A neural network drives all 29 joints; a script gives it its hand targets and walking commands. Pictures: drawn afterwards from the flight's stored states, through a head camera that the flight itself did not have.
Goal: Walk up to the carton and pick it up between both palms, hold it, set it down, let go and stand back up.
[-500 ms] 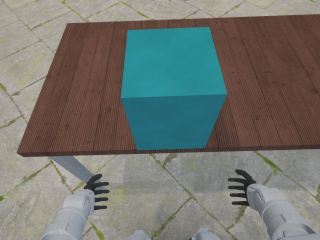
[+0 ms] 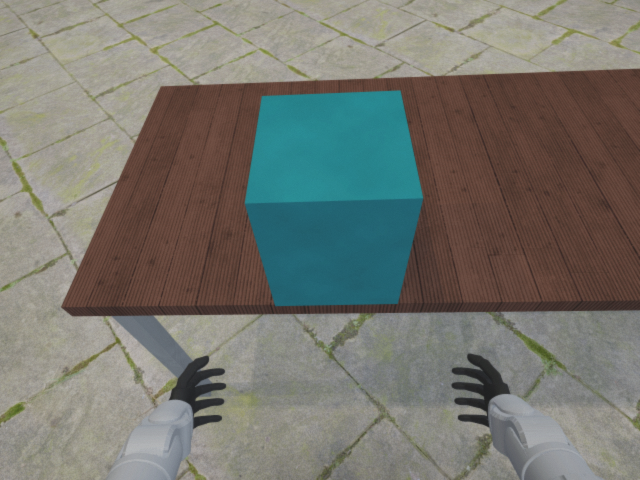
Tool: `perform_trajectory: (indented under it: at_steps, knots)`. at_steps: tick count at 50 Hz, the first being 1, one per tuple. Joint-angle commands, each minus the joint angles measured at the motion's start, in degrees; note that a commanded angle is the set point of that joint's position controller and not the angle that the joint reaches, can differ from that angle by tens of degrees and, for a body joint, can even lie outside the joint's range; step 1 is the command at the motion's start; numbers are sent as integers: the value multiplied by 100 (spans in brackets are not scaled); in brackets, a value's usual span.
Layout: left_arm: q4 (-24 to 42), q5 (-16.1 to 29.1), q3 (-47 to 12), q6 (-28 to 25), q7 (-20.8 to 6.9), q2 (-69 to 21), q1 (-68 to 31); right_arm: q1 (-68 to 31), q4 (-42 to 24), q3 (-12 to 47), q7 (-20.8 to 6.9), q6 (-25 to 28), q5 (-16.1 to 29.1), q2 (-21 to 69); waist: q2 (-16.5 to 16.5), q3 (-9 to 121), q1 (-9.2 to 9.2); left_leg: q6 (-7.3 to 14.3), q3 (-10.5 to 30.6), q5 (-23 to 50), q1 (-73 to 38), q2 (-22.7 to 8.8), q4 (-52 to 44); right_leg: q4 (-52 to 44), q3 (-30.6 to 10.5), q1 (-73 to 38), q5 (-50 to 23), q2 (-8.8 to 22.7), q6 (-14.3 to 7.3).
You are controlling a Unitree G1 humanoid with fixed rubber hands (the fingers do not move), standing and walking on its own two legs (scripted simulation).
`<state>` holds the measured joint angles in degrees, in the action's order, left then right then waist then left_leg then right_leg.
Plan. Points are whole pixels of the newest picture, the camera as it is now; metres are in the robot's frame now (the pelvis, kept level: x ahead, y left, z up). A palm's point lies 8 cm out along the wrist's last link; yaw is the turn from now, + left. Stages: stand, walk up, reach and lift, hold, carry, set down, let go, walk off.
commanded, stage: reach and lift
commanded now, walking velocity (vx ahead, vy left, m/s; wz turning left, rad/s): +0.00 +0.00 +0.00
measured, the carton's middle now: (333, 205) +0.50 +0.00 +0.02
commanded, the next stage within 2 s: none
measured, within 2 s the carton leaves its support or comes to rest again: neither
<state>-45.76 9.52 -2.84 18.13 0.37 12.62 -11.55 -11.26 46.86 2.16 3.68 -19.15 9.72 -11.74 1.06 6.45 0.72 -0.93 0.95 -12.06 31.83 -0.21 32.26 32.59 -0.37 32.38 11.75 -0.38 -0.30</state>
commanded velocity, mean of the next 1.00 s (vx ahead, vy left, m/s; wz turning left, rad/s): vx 0.00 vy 0.00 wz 0.00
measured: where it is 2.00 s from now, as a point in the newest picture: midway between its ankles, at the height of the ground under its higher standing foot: outside the picture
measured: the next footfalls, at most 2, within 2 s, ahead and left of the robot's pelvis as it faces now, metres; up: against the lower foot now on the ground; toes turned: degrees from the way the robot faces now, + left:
none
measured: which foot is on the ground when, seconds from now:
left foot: down 0.00-1.00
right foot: down 0.00-1.00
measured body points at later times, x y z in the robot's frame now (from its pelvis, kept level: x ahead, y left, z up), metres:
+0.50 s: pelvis -0.02 +0.01 +0.00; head -0.03 +0.00 +0.45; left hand +0.18 +0.22 -0.09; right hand +0.18 -0.18 -0.10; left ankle +0.03 +0.13 -0.73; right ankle +0.04 -0.11 -0.73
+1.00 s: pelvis +0.05 +0.01 +0.01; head +0.07 +0.01 +0.46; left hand +0.27 +0.22 -0.06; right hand +0.27 -0.18 -0.06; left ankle +0.03 +0.13 -0.73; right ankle +0.04 -0.11 -0.73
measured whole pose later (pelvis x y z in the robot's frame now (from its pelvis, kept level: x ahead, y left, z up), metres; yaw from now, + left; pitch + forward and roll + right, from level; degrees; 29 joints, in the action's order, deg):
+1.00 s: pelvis +0.05 +0.01 +0.01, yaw +1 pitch +6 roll +0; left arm -38.7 4.6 -1.6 -11.5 1.5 8.2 4.1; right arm 5.6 37.5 1.6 1.9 11.2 6.0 -6.8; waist 0.7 4.6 -0.7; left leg 0.3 1.2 -16.0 18.7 0.5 29.1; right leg 28.2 -0.8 18.1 15.7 0.0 0.5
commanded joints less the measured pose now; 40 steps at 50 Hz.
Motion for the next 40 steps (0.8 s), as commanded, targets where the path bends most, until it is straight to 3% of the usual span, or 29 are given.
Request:
perform_trajectory:
  at_steps: [1,4,7,9,12,15,22,24,25,27,31,34,35,39,40]
  knots:
    - [76,-376,493,-104,-120,568,156,-114,-679,-68,54,120,-279,70,-273,1210,19,94,-210,158,-846,255,-956,-1082,-38,-1909,-163,17,133]
    - [108,-637,666,-524,-194,589,189,168,-673,-169,128,469,-473,224,-367,685,35,117,-207,-108,-916,249,-1077,-1370,-129,-1737,323,164,97]
    - [425,-759,742,-1157,-205,477,1,132,-899,-198,179,1003,-551,528,-212,496,11,129,-213,-366,-883,233,-1046,-1440,-189,-1555,803,187,37]
    - [716,-705,642,-1500,-221,323,-69,263,-940,-218,194,1344,-546,556,97,529,-43,126,-272,-547,-889,233,-973,-1394,-195,-1362,1189,189,-15]
    - [544,-710,584,-1823,-230,275,-37,170,-963,-317,221,1730,-696,458,3,467,-130,119,-264,-900,-847,182,-856,-1320,-180,-1124,1732,175,-64]
    - [798,-656,494,-2169,-192,161,239,370,-1199,-357,218,2089,-757,363,47,571,-120,102,-171,-1332,-650,127,-879,-1019,-52,-1301,1616,106,-101]
    - [830,-559,181,-2219,27,39,161,390,-748,-362,17,2135,-648,92,264,270,-185,103,-85,-2157,-373,42,-869,-531,188,-1101,1748,-172,-181]
    - [725,-535,163,-2169,68,7,149,290,-686,-308,-61,2114,-648,98,82,243,-168,115,-55,-2129,-446,46,-793,-531,144,-1001,1852,-171,-176]
    - [698,-516,195,-2161,78,-29,219,175,-826,-282,-99,2133,-585,95,-65,261,-74,120,-37,-2150,-509,52,-736,-503,163,-1012,1913,-179,-152]
    - [743,-537,246,-2136,87,4,112,9,-1082,-315,-125,2145,-623,83,-230,167,-96,141,-89,-1951,-637,107,-640,-570,156,-922,1920,-166,-156]
    - [882,-660,411,-2106,150,59,11,82,-1187,-344,-181,2129,-635,85,-73,181,-77,153,-11,-1963,-681,83,-748,-533,180,-1167,1614,-159,-159]
    - [1060,-628,285,-2161,198,-112,-42,173,-992,-425,-246,2132,-603,-19,254,123,-154,147,75,-2064,-553,-16,-981,-411,327,-1388,1103,-326,-215]
    - [883,-684,327,-2162,201,-103,31,132,-980,-406,-247,2141,-565,51,243,95,-78,153,-17,-1873,-497,21,-973,-487,311,-1411,976,-282,-198]
    - [1111,-659,428,-2449,149,-72,318,396,-1345,-420,-209,2460,-625,198,-48,126,-169,188,-117,-763,-1105,149,-745,-733,210,-1295,630,-139,-209]
    - [1270,-693,446,-2545,138,-66,310,537,-1394,-424,-183,2556,-613,249,80,221,-146,163,-123,-491,-1149,199,-733,-785,171,-1324,427,-100,-218]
